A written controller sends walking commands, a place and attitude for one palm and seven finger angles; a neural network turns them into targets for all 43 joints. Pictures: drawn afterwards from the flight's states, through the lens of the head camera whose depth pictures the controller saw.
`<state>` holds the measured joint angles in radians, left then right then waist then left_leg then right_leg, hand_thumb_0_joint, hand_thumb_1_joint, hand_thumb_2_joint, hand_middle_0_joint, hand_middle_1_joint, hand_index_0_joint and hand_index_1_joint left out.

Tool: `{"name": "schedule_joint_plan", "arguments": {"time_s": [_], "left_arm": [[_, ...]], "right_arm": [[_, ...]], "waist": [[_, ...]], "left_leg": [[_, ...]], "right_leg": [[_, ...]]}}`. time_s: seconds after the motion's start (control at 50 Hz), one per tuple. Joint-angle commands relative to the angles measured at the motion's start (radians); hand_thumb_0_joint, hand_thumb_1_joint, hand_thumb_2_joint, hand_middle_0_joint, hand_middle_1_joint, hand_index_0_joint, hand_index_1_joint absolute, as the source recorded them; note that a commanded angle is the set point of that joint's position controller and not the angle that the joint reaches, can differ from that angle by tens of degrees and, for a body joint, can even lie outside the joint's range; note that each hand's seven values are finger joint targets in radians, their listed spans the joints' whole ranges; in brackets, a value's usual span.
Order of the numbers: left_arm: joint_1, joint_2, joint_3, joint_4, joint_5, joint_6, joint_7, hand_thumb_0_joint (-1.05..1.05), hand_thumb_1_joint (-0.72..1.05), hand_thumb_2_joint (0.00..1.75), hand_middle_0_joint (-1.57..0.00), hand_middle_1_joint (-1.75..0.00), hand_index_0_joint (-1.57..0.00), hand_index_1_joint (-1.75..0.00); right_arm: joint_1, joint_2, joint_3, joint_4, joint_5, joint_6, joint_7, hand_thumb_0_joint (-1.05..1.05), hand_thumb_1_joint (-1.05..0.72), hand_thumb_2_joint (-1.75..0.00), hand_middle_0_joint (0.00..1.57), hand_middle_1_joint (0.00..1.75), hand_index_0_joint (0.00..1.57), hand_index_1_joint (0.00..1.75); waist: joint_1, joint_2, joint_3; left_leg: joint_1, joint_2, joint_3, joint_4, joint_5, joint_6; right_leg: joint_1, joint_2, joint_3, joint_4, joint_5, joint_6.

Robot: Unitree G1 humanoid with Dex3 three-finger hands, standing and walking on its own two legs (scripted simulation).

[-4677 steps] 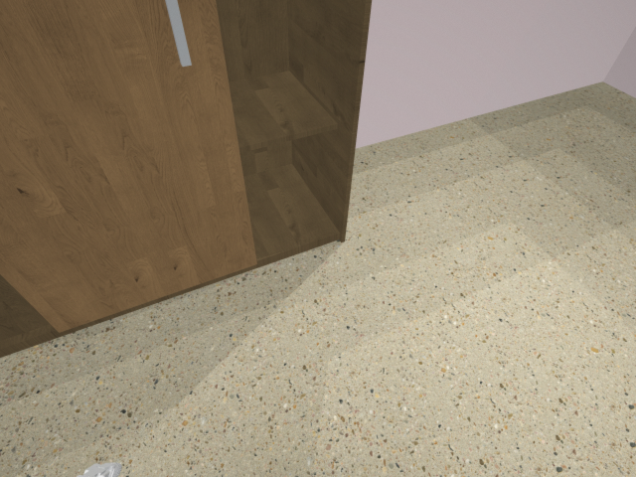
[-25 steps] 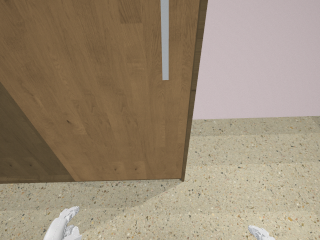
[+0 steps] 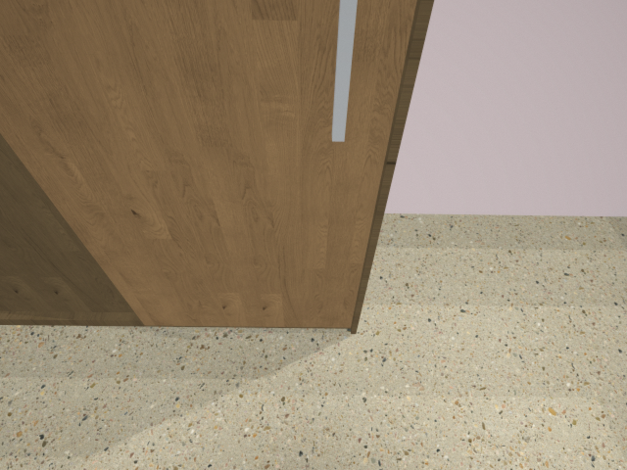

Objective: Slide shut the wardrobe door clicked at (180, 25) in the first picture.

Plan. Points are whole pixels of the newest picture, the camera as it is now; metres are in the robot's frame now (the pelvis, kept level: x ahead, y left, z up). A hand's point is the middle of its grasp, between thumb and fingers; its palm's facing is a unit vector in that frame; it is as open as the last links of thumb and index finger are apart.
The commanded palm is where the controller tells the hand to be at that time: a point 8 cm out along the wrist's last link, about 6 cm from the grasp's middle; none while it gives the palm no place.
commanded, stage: let the arm hang, fingers relaxed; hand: left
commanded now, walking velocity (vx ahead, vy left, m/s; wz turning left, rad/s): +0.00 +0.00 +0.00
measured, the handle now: (344, 39) +0.61 +0.00 +0.24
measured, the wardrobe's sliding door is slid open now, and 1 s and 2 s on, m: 0.00 0.00 0.00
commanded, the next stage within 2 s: look to check the result in 0.40 s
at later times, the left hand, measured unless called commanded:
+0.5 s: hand out of the picture +0.12 +0.22 -0.15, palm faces -0.03 -0.95 -0.31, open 7.4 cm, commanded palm none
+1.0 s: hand out of the picture +0.13 +0.21 -0.15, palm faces -0.04 -0.94 -0.34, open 7.4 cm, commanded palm none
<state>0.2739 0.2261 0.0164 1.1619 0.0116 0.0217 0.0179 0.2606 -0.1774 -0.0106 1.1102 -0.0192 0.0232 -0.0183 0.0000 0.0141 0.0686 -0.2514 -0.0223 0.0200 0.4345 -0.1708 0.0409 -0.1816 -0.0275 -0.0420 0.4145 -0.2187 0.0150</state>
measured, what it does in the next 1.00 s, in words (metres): shifts its weight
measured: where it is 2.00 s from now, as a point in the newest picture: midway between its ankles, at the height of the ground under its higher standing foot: outside the picture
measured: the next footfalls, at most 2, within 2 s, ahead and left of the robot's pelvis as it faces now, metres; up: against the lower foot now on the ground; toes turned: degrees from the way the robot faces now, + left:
none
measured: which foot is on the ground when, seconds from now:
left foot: down 0.00-1.00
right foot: down 0.00-1.00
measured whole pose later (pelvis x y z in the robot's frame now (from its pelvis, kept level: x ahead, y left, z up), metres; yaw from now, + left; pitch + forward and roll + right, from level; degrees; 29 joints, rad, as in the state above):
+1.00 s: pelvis +0.05 -0.03 +0.01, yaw -1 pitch -1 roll +0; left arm 0.09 0.31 0.01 1.13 0.01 0.00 0.00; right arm 0.08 -0.33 0.00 1.12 -0.02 0.01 -0.01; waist -0.01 0.02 0.06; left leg -0.12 0.01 0.03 0.32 -0.18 -0.01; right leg -0.06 0.01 -0.03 0.31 -0.23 -0.02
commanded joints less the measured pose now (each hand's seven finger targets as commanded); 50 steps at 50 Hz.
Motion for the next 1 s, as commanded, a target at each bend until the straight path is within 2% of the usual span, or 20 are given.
{"name": "schedule_joint_plan", "arguments": {"time_s": [0.0,0.06,0.1,0.14,0.24,0.26,0.32,0.34,0.44,0.6,0.66,0.74,0.8,0.84,0.86,0.94,0.98], "left_arm": [[-0.014,0.133,0.025,-0.047,0.004,-0.028,0.005,0.00,0.90,0.90,-0.20,-0.30,-0.20,-0.30],[-0.040,0.149,0.027,-0.056,0.005,-0.032,0.003,0.00,0.90,0.90,-0.20,-0.30,-0.20,-0.30],[-0.066,0.162,0.029,-0.061,0.005,-0.037,0.002,0.00,0.90,0.90,-0.20,-0.30,-0.20,-0.30],[-0.081,0.176,0.032,-0.070,0.005,-0.041,0.001,0.00,0.90,0.90,-0.20,-0.30,-0.20,-0.30],[-0.135,0.210,0.037,-0.085,0.004,-0.047,-0.002,0.00,0.90,0.90,-0.20,-0.30,-0.20,-0.30],[-0.149,0.214,0.037,-0.086,0.003,-0.046,-0.002,0.00,0.90,0.90,-0.20,-0.30,-0.20,-0.30],[-0.170,0.234,0.038,-0.089,0.002,-0.047,-0.006,0.00,0.90,0.90,-0.20,-0.30,-0.20,-0.30],[-0.174,0.241,0.039,-0.094,0.003,-0.048,-0.006,0.00,0.90,0.90,-0.20,-0.30,-0.20,-0.30],[-0.197,0.266,0.040,-0.099,0.001,-0.052,-0.007,0.00,0.90,0.90,-0.20,-0.30,-0.20,-0.30],[-0.221,0.292,0.037,-0.095,-0.003,-0.051,-0.007,0.00,0.90,0.90,-0.20,-0.30,-0.20,-0.30],[-0.222,0.296,0.036,-0.092,-0.002,-0.050,-0.007,0.00,0.90,0.90,-0.20,-0.30,-0.20,-0.30],[-0.215,0.301,0.037,-0.093,-0.002,-0.053,-0.005,0.00,0.90,0.90,-0.20,-0.30,-0.20,-0.30],[-0.221,0.299,0.037,-0.092,-0.004,-0.052,-0.003,0.00,0.90,0.90,-0.20,-0.30,-0.20,-0.30],[-0.216,0.299,0.037,-0.092,-0.003,-0.052,-0.003,0.00,0.90,0.90,-0.20,-0.30,-0.20,-0.30],[-0.219,0.298,0.036,-0.093,-0.003,-0.052,-0.002,0.00,0.90,0.90,-0.20,-0.30,-0.20,-0.30],[-0.213,0.297,0.039,-0.094,-0.002,-0.053,-0.002,0.00,0.90,0.90,-0.20,-0.30,-0.20,-0.30],[-0.220,0.295,0.037,-0.094,-0.003,-0.052,-0.001,0.00,0.90,0.90,-0.20,-0.30,-0.20,-0.30]], "right_arm": [[0.001,-0.183,-0.034,-0.042,-0.003,-0.026,-0.011,0.00,-0.90,-0.90,0.20,0.30,0.20,0.30],[-0.031,-0.196,-0.034,-0.043,-0.003,-0.032,-0.008,0.00,-0.90,-0.90,0.20,0.30,0.20,0.30],[-0.053,-0.213,-0.035,-0.045,-0.003,-0.037,-0.007,0.00,-0.90,-0.90,0.20,0.30,0.20,0.30],[-0.071,-0.220,-0.034,-0.047,0.000,-0.041,-0.006,0.00,-0.90,-0.90,0.20,0.30,0.20,0.30],[-0.121,-0.252,-0.032,-0.047,0.001,-0.047,-0.003,0.00,-0.90,-0.90,0.20,0.30,0.20,0.30],[-0.134,-0.261,-0.032,-0.044,-0.001,-0.047,-0.002,0.00,-0.90,-0.90,0.20,0.30,0.20,0.30],[-0.157,-0.283,-0.031,-0.047,-0.002,-0.048,0.000,0.00,-0.90,-0.90,0.20,0.30,0.20,0.30],[-0.159,-0.286,-0.031,-0.051,0.001,-0.047,0.000,0.00,-0.90,-0.90,0.20,0.30,0.20,0.30],[-0.183,-0.319,-0.030,-0.052,0.002,-0.050,0.001,0.00,-0.90,-0.90,0.20,0.30,0.20,0.30],[-0.202,-0.347,-0.027,-0.048,0.003,-0.047,-0.001,0.00,-0.90,-0.90,0.20,0.30,0.20,0.30],[-0.205,-0.347,-0.026,-0.046,0.004,-0.043,0.000,0.00,-0.90,-0.90,0.20,0.30,0.20,0.30],[-0.201,-0.349,-0.026,-0.048,0.005,-0.043,-0.002,0.00,-0.90,-0.90,0.20,0.30,0.20,0.30],[-0.204,-0.351,-0.025,-0.045,0.004,-0.043,-0.004,0.00,-0.90,-0.90,0.20,0.30,0.20,0.30],[-0.205,-0.350,-0.024,-0.047,0.006,-0.042,-0.004,0.00,-0.90,-0.90,0.20,0.30,0.20,0.30],[-0.204,-0.349,-0.026,-0.046,0.004,-0.042,-0.004,0.00,-0.90,-0.90,0.20,0.30,0.20,0.30],[-0.202,-0.342,-0.026,-0.046,0.005,-0.041,-0.005,0.00,-0.90,-0.90,0.20,0.30,0.20,0.30],[-0.205,-0.343,-0.026,-0.044,0.004,-0.041,-0.005,0.00,-0.90,-0.90,0.20,0.30,0.20,0.30]], "waist": [[-0.002,-0.004,-0.009],[-0.001,0.004,-0.015],[-0.001,-0.010,-0.031],[0.000,0.001,-0.048],[-0.002,-0.006,-0.065],[-0.003,0.013,-0.056],[-0.003,0.009,-0.066],[-0.002,-0.008,-0.066],[-0.004,0.003,-0.111],[-0.008,-0.002,-0.119],[-0.008,-0.016,-0.099],[-0.007,-0.027,-0.130],[-0.009,-0.010,-0.124],[-0.009,-0.025,-0.122],[-0.009,-0.011,-0.121],[-0.008,-0.029,-0.115],[-0.010,-0.019,-0.114]], "left_leg": [[0.001,0.126,-0.161,-0.158,-0.158,0.011],[0.016,0.126,-0.156,-0.159,-0.119,0.009],[0.038,0.128,-0.150,-0.150,-0.052,0.008],[0.063,0.130,-0.143,-0.142,0.012,0.007],[0.094,0.132,-0.132,-0.132,0.115,-0.001],[0.093,0.133,-0.131,-0.139,0.106,-0.004],[0.103,0.134,-0.132,-0.146,0.100,-0.008],[0.109,0.136,-0.134,-0.142,0.124,-0.007],[0.150,0.140,-0.127,-0.130,0.188,-0.011],[0.177,0.148,-0.114,-0.129,0.233,-0.017],[0.175,0.149,-0.112,-0.136,0.204,-0.018],[0.199,0.151,-0.104,-0.126,0.242,-0.019],[0.201,0.152,-0.100,-0.126,0.256,-0.022],[0.205,0.152,-0.098,-0.125,0.250,-0.022],[0.204,0.152,-0.097,-0.126,0.249,-0.022],[0.207,0.153,-0.092,-0.126,0.246,-0.024],[0.207,0.153,-0.092,-0.128,0.249,-0.025]], "right_leg": [[-0.043,-0.063,0.078,-0.091,-0.097,-0.055],[-0.037,-0.068,0.083,-0.093,-0.070,-0.054],[-0.023,-0.074,0.085,-0.091,-0.026,-0.052],[-0.010,-0.075,0.090,-0.092,0.007,-0.051],[0.017,-0.085,0.095,-0.103,0.071,-0.049],[0.017,-0.089,0.095,-0.106,0.061,-0.047],[0.026,-0.092,0.101,-0.118,0.057,-0.047],[0.028,-0.091,0.100,-0.119,0.075,-0.047],[0.058,-0.098,0.107,-0.121,0.138,-0.049],[0.082,-0.106,0.108,-0.128,0.203,-0.051],[0.071,-0.106,0.109,-0.142,0.180,-0.051],[0.094,-0.106,0.109,-0.137,0.241,-0.053],[0.098,-0.107,0.110,-0.134,0.263,-0.054],[0.095,-0.104,0.110,-0.138,0.261,-0.054],[0.097,-0.109,0.111,-0.138,0.262,-0.054],[0.098,-0.105,0.110,-0.143,0.278,-0.054],[0.099,-0.106,0.115,-0.142,0.285,-0.055]]}}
